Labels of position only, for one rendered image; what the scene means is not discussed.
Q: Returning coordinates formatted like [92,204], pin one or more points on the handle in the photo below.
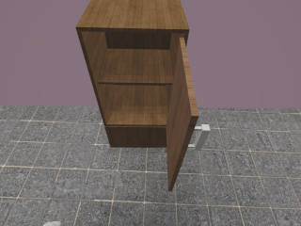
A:
[203,132]

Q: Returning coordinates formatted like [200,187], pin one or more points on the cupboard door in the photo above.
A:
[182,115]

